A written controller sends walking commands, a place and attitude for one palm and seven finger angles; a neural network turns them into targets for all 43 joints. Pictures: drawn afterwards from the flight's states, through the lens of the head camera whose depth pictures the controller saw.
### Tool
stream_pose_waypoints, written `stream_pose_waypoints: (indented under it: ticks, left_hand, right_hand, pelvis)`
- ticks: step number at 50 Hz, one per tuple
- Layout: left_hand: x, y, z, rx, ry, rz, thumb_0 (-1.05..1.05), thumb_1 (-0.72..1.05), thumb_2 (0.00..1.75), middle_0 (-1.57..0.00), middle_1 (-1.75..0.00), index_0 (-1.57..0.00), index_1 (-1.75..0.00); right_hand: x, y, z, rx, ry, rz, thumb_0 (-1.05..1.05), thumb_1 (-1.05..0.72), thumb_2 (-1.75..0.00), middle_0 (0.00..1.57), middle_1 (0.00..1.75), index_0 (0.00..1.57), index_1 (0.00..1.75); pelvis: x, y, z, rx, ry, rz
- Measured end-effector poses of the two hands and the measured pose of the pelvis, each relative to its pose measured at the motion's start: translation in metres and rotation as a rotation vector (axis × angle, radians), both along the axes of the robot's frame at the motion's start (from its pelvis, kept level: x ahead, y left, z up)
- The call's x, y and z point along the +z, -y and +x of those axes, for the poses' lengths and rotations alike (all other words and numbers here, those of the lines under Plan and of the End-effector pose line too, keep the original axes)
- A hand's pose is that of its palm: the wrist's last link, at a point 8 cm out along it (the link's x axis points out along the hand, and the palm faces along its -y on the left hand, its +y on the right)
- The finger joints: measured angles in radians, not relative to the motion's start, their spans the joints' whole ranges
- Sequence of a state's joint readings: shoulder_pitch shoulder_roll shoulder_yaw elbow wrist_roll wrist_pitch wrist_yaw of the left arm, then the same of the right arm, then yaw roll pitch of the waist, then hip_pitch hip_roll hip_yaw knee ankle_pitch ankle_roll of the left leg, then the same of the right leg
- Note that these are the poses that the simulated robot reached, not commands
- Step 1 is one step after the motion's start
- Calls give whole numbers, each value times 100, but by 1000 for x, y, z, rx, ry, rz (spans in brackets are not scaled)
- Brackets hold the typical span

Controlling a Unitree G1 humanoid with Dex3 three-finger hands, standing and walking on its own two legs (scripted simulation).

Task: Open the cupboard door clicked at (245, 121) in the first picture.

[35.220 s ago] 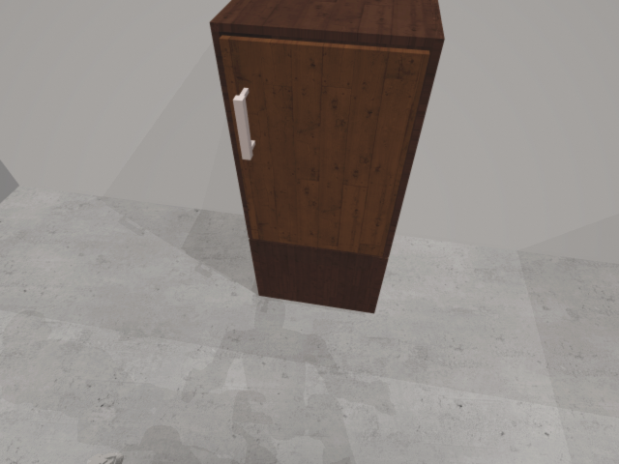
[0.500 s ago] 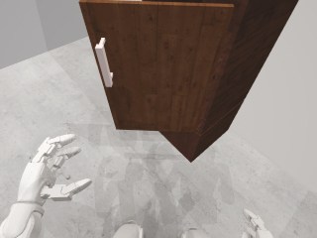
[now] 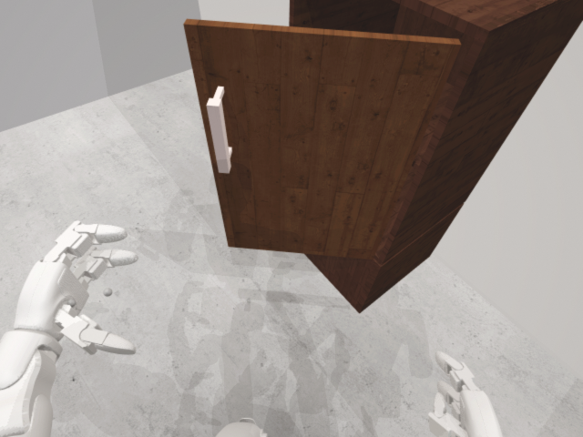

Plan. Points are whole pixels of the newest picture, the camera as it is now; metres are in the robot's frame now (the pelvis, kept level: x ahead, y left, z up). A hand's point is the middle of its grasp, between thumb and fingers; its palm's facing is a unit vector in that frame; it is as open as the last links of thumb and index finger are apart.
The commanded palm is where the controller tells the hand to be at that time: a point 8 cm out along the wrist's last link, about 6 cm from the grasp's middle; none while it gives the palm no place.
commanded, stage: raise the hand with hooked fingers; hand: left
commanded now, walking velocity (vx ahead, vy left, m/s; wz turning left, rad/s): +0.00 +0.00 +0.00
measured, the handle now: (222, 131) +0.59 +0.18 +0.07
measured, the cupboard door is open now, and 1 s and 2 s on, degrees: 47 47 47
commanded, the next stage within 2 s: move the hooked fingers beside the handle in 0.72 s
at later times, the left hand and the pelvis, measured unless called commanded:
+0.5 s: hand (108, 266) +0.29 +0.26 +0.08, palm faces +0.00 -1.00 -0.04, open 14.0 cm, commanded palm +0.27 +0.31 +0.09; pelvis +0.00 -0.01 +0.01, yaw -1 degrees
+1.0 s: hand (113, 256) +0.31 +0.26 +0.08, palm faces +0.03 -1.00 -0.02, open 14.0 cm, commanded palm +0.30 +0.30 +0.08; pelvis -0.01 -0.02 +0.01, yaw +0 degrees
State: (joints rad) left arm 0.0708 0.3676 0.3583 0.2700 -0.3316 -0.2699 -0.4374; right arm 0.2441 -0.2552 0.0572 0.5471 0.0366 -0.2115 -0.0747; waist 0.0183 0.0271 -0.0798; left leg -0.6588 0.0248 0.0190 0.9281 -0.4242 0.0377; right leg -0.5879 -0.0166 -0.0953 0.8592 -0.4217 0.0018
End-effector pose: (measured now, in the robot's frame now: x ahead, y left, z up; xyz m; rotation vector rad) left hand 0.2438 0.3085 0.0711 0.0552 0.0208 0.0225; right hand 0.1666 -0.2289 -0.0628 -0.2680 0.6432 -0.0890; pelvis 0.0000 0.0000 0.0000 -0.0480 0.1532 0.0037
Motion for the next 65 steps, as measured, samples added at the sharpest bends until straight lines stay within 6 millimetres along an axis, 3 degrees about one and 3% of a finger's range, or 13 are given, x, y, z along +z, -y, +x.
stream_pose_waypoints:
  ticks: [14, 23, 45, 53, 65]
  left_hand:
    - [22, -20, 27, -5, 10, -8, -1, -50, 30, -30, -120, -30, -120]
    - [13, -8, 30, -27, -7, -24, -1, -50, 30, -30, -120, -30, -120]
    - [20, -2, 26, -6, 11, -19, -1, -50, 30, -30, -120, -30, -120]
    - [15, -1, 54, -9, 10, -31, -1, -50, 30, -30, -120, -30, -120]
    - [17, 4, 100, -34, 8, -32, -1, -50, 30, -30, -120, -30, -120]
  right_hand:
    - [-2, 21, -28, -57, -86, -32, 1, -90, -90, 20, 30, 21, 30]
    - [1, 37, -42, -91, -105, -51, 1, -90, -90, 20, 30, 20, 30]
    - [-3, 31, -27, -61, -69, -15, 1, -90, -90, 20, 30, 20, 30]
    - [-8, 40, -37, -74, -119, -48, 1, -90, -90, 20, 30, 21, 30]
    - [-18, 51, -79, -156, -249, -56, 1, -90, -90, 20, 30, 20, 30]
  pelvis:
    - [8, 3, 1, -8, 13, 6]
    - [9, 7, 0, -18, 10, 12]
    - [9, 15, -2, -11, 18, 18]
    - [6, 17, -7, -6, 4, 16]
    - [4, 14, -3, -29, -32, 18]
